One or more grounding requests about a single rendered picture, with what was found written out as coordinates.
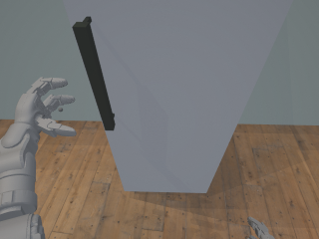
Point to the handle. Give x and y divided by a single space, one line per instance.
86 43

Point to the fridge door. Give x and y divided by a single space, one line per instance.
178 74

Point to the robot right hand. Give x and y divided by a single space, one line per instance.
260 229

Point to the left robot forearm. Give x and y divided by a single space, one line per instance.
18 149

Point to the left robot upper arm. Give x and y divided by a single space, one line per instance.
28 226

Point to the robot left hand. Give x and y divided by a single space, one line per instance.
30 107

